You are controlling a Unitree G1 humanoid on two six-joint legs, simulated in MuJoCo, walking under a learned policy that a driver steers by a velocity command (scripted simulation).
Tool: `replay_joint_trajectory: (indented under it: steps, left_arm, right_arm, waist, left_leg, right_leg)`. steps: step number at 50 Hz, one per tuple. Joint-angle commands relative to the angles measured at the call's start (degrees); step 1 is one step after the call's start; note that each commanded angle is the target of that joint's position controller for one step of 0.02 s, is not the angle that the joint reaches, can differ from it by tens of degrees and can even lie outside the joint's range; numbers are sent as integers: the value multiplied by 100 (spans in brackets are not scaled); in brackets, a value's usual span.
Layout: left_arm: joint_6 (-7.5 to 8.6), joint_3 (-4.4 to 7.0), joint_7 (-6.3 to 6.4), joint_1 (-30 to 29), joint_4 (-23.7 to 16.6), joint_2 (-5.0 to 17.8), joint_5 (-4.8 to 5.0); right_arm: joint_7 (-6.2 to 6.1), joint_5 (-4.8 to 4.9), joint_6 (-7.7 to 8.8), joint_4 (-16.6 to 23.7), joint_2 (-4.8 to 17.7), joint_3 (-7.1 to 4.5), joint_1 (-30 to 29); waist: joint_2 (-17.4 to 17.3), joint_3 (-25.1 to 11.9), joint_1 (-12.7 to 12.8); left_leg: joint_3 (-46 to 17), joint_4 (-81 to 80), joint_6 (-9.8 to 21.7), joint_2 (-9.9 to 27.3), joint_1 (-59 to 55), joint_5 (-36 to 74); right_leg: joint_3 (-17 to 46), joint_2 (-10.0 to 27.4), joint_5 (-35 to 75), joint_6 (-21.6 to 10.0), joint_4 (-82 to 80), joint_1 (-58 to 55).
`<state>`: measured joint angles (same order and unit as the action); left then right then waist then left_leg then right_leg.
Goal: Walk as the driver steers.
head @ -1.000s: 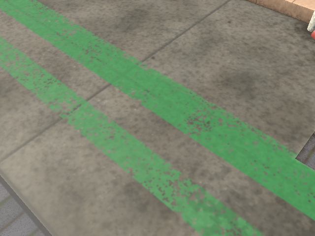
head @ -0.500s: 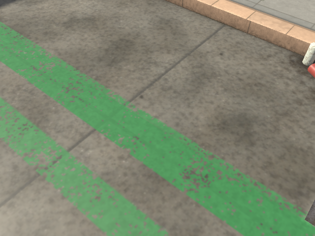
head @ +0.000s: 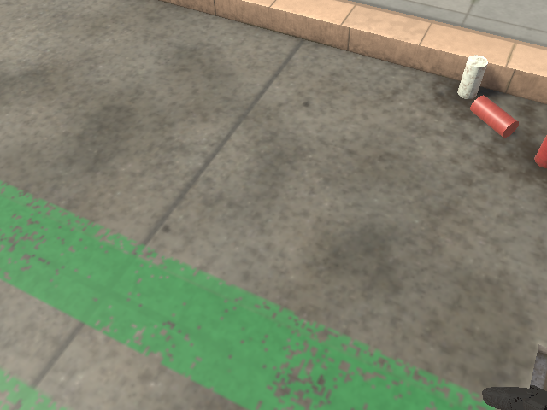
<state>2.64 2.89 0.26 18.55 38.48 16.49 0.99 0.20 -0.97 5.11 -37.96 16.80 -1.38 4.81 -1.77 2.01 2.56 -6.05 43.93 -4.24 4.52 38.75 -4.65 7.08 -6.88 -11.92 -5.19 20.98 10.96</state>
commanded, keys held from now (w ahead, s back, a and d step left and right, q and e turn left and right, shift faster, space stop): w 0.52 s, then w+q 0.48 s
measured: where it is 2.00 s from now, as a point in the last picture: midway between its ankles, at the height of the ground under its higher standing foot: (256, 219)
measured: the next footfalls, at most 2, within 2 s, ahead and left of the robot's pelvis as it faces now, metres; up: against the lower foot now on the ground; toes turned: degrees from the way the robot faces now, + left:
left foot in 0.16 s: +0.28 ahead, +0.14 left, +0.00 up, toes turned -6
right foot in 0.68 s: +0.53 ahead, -0.13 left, +0.00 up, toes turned -3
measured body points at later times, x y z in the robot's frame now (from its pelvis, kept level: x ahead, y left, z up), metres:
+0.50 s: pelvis +0.28 +0.05 +0.00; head +0.31 +0.05 +0.45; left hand +0.50 +0.26 -0.09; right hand +0.26 -0.23 -0.12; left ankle +0.24 +0.15 -0.75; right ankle +0.40 -0.13 -0.69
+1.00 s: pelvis +0.53 -0.02 +0.00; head +0.55 -0.01 +0.45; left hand +0.55 +0.27 -0.12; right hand +0.73 -0.27 -0.10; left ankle +0.65 +0.16 -0.68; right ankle +0.49 -0.12 -0.75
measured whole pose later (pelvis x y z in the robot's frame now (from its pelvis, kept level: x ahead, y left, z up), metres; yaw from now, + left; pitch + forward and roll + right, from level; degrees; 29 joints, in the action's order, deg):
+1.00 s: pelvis +0.53 -0.02 +0.00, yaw +7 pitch +1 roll -2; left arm 5.5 4.3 -0.2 18.9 46.3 15.6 -0.6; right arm 0.9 1.2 1.3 -41.5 17.6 -3.8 9.6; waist -2.7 1.4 3.5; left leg -3.6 50.6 -0.5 5.9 39.7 -3.5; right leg -9.8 -1.3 -12.5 -1.4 14.1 2.4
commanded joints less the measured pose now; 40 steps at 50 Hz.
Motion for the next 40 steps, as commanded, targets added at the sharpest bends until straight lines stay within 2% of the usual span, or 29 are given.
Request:
replay_joint_trajectory:
  steps: [1, 3, 5, 6, 7, 8, 9, 10, 11, 12, 13, 14, 15, 16, 18, 20, 23, 27, 29, 31, 32, 33, 34, 35, 36, 37, 38, 39, 40]
  left_arm:
    - [37, 280, 62, 117, -242, 957, 31]
    - [32, 254, 51, 279, -119, 876, 48]
    - [20, 249, 54, 296, -43, 855, 18]
    - [7, 258, 49, 237, -31, 875, -2]
    - [-7, 246, 37, 145, -45, 834, -17]
    - [2, 184, 20, 103, -81, 660, -41]
    - [23, 73, 18, 259, -183, 397, -133]
    - [90, -28, 8, 1101, -151, 88, 29]
    - [117, 57, 21, 840, -87, 604, 100]
    - [122, 130, 17, 76, -220, 861, 103]
    - [133, 108, 23, -339, -344, 792, 16]
    - [160, 107, 10, -528, -419, 699, -67]
    - [167, 108, -12, -465, -422, 608, -80]
    - [159, 90, -27, -365, -384, 513, -64]
    - [133, 41, -35, -357, -363, 346, -74]
    - [143, -17, -32, -693, -471, 232, -106]
    - [193, -77, -74, -1223, -551, 106, -88]
    - [256, -67, -169, -1904, -709, 134, -16]
    - [304, -32, -229, -2105, -821, 196, -2]
    - [354, 38, -253, -1923, -803, 348, -10]
    - [373, 104, -236, -1547, -706, 456, -27]
    - [375, 229, -185, -843, -504, 683, -62]
    - [362, 351, -111, 170, -368, 1061, -167]
    - [283, 449, -89, 593, -273, 1516, -228]
    - [250, 355, -93, 704, -229, 1029, -165]
    - [250, 257, -75, 365, -219, 736, -115]
    - [257, 197, -78, 5, -216, 565, -112]
    - [273, 149, -101, -292, -182, 404, -127]
    - [314, 126, -113, -487, -153, 308, -166]
  right_arm:
    - [47, 72, 97, 374, 308, -62, -457]
    - [102, 88, 155, 406, 406, -103, -595]
    - [133, 96, 208, 415, 541, -177, -552]
    - [131, 103, 230, 394, 593, -215, -415]
    - [111, 93, 251, 306, 662, -275, -80]
    - [78, 42, 281, 194, 833, -367, 497]
    - [50, -26, 289, 123, 1168, -458, 1377]
    - [94, 20, 201, -188, 1524, -585, 1935]
    - [127, 199, 179, -175, 1000, -475, 1990]
    - [99, 193, 149, -134, 732, -393, 1666]
    - [86, 116, 111, -78, 647, -339, 1364]
    - [88, 79, 93, -91, 542, -296, 1189]
    - [81, 36, 102, -96, 451, -254, 1107]
    - [83, 46, 110, -127, 394, -237, 1086]
    - [75, 113, 129, -238, 477, -251, 1174]
    - [45, 143, 107, -342, 659, -297, 1258]
    - [18, 182, 42, -492, 787, -312, 1414]
    - [20, 239, -39, -740, 844, -298, 1836]
    - [1, 261, -109, -827, 869, -303, 1953]
    - [-39, 262, -172, -849, 999, -352, 1901]
    - [-54, 266, -195, -830, 1055, -369, 1783]
    - [-55, 240, -195, -805, 963, -333, 1749]
    - [-45, 129, -162, -629, 648, -212, 1618]
    - [-42, 141, -66, -512, -8, -16, 2369]
    - [-33, 288, -13, -607, 477, -128, 2297]
    - [-34, 378, -19, -498, 815, -250, 1786]
    - [-46, 337, -42, -433, 777, -259, 1471]
    - [-52, 270, -83, -397, 702, -277, 1304]
    - [-46, 255, -156, -404, 605, -296, 1356]
  waist:
    - [694, -374, 133]
    - [723, -354, 210]
    - [830, -305, 139]
    - [909, -282, 43]
    - [925, -360, -164]
    - [830, -755, -446]
    - [149, -1597, -722]
    - [-1681, -2133, -487]
    - [-1041, -1708, -698]
    - [-484, -909, -809]
    - [-113, -521, -706]
    - [-74, -238, -587]
    - [-245, -222, -433]
    - [-386, -250, -364]
    - [-418, -261, -322]
    - [-294, -179, -391]
    - [-259, -120, -578]
    - [-241, 29, -831]
    - [-254, 104, -797]
    - [-319, 40, -588]
    - [-325, -138, -325]
    - [-229, -600, 21]
    - [154, -1451, 483]
    - [1685, -2292, 247]
    - [1560, -2351, 403]
    - [1135, -1431, 386]
    - [841, -963, 241]
    - [737, -594, 78]
    - [815, -398, -109]
  left_leg:
    - [404, -935, -27, -428, -1013, 970]
    - [286, -1268, 121, -396, -996, 961]
    - [241, -1463, 329, -374, -1061, 586]
    - [297, -1540, 447, -387, -1218, 335]
    - [439, -1761, 592, -470, -1679, 249]
    - [328, -1774, 811, -298, -2607, 314]
    - [-736, -1583, 1271, 653, -4184, 390]
    - [-3346, -2214, 2266, 1731, -5812, -982]
    - [-3963, -2682, 2167, 1765, -5636, -2521]
    - [-3144, -2777, 1903, 1545, -4932, -2525]
    - [-2479, -2854, 1776, 1303, -4246, -1903]
    - [-2046, -2983, 1771, 1087, -3756, -1304]
    - [-1690, -3096, 1707, 890, -3454, -838]
    - [-1437, -3193, 1701, 752, -3322, -512]
    - [-1048, -3308, 1785, 708, -3189, 157]
    - [-754, -3433, 1832, 714, -3155, 612]
    - [-314, -3484, 1682, 571, -3151, 775]
    - [-234, -3346, 1573, 628, -3277, 720]
    - [-444, -3145, 1520, 767, -3520, 758]
    - [-620, -2848, 1417, 870, -3687, 990]
    - [-561, -2467, 1322, 784, -3613, 1493]
    - [-366, -1672, 1172, 492, -3334, 1954]
    - [-134, -135, 944, 149, -2359, 1008]
    - [363, 1895, 544, -666, -290, -2222]
    - [-181, 2747, 505, -522, 356, -2820]
    - [-160, 2990, 509, -269, 680, -2354]
    - [-31, 2868, 495, -45, 556, -1884]
    - [-4, 2629, 472, 83, 389, -1589]
    - [-42, 2446, 453, 212, 88, -1369]
  right_leg:
    - [785, 1131, 1217, -746, -465, 396]
    - [1062, 1345, 998, -703, -226, -14]
    - [1360, 1563, 993, -628, 10, -383]
    - [1436, 1616, 1178, -579, 147, -479]
    - [1386, 1504, 1633, -488, 444, -489]
    - [1156, 1208, 2091, -321, 1198, -337]
    - [759, 803, 1102, -85, 2782, 484]
    - [160, -11, -1792, 360, 4660, 2485]
    - [466, 296, -2009, 380, 5299, 3264]
    - [360, 533, -1487, 360, 5414, 3500]
    - [109, 762, -1082, 362, 5239, 3387]
    - [22, 944, -781, 377, 4896, 3289]
    - [-30, 1102, -572, 389, 4642, 2992]
    - [-112, 1150, -494, 419, 4443, 2815]
    - [-285, 1197, -464, 502, 4019, 2768]
    - [-395, 1247, -125, 602, 3350, 2856]
    - [-513, 1198, 824, 634, 2240, 2625]
    - [-618, 993, 1419, 602, 1326, 2225]
    - [-554, 911, 1202, 512, 1020, 2163]
    - [-524, 835, 882, 392, 749, 1760]
    - [-613, 743, 854, 292, 540, 1141]
    - [-651, 742, 902, 136, 450, 15]
    - [151, 1624, 1049, -225, 725, -1640]
    - [2440, 3092, 444, -1039, 432, -3522]
    - [3304, 3144, -568, -1179, -98, -3337]
    - [2448, 2939, -644, -939, -228, -2636]
    - [1744, 2674, -319, -783, -383, -1898]
    - [1258, 2455, 51, -705, -605, -1264]
    - [835, 2297, 344, -637, -829, -782]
